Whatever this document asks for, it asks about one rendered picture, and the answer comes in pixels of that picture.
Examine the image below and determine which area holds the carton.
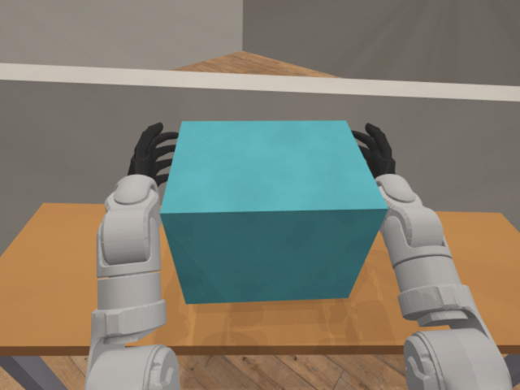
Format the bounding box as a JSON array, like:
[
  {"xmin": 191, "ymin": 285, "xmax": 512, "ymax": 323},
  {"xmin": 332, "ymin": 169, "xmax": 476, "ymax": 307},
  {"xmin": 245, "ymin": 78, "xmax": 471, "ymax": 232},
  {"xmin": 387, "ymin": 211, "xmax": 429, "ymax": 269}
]
[{"xmin": 159, "ymin": 120, "xmax": 388, "ymax": 304}]

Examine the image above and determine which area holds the table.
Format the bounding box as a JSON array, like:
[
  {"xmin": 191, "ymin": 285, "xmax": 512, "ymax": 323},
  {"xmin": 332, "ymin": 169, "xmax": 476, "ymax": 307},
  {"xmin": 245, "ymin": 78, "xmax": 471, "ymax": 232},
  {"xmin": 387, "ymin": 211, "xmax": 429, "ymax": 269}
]
[{"xmin": 0, "ymin": 203, "xmax": 520, "ymax": 390}]

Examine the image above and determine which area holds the right robot upper arm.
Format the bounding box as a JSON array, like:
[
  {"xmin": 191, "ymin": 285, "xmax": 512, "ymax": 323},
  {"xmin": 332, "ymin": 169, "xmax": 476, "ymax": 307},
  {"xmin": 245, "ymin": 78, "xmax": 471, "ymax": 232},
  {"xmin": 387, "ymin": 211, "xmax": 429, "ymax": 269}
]
[{"xmin": 404, "ymin": 328, "xmax": 511, "ymax": 390}]

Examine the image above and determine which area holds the left robot forearm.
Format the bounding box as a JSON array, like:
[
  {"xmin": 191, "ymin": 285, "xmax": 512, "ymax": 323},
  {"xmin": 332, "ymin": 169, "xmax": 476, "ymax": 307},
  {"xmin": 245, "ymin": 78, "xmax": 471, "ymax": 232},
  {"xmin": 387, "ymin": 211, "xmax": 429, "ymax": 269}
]
[{"xmin": 84, "ymin": 175, "xmax": 167, "ymax": 390}]

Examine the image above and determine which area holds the robot left hand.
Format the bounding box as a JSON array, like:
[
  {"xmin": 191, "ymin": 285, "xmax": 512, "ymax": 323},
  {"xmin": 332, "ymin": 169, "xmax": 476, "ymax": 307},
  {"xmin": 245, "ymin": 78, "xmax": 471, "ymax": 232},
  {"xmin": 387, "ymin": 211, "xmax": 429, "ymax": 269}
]
[{"xmin": 128, "ymin": 123, "xmax": 179, "ymax": 186}]

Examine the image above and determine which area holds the robot right hand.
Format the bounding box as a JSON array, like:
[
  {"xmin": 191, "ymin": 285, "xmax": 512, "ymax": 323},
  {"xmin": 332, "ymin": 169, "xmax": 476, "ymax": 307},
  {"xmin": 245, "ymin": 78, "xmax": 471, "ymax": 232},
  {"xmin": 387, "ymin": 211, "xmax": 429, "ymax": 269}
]
[{"xmin": 351, "ymin": 123, "xmax": 396, "ymax": 179}]

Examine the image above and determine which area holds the right robot forearm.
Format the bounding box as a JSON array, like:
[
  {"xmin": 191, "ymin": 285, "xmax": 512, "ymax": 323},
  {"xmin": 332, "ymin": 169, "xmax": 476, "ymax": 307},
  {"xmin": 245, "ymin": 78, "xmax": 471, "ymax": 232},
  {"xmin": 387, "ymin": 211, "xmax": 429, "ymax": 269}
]
[{"xmin": 375, "ymin": 174, "xmax": 513, "ymax": 390}]

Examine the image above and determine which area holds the left robot upper arm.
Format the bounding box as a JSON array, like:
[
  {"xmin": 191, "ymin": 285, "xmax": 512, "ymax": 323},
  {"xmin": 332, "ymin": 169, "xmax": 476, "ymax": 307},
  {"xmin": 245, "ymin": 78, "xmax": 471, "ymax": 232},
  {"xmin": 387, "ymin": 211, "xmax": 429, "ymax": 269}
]
[{"xmin": 85, "ymin": 344, "xmax": 180, "ymax": 390}]

